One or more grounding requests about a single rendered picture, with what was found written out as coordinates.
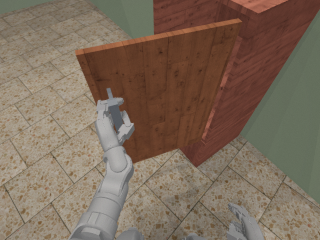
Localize cupboard door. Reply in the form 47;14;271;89
75;18;242;164

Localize robot left forearm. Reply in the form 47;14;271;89
67;146;134;240

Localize robot right hand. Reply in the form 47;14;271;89
226;203;265;240

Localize handle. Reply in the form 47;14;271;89
106;88;123;134

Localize robot shin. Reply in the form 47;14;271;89
128;227;138;231
188;232;198;236

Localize robot left hand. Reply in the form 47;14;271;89
94;97;135;153

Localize robot left shin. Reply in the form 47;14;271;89
128;227;138;231

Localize robot right shin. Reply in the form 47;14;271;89
188;232;198;236

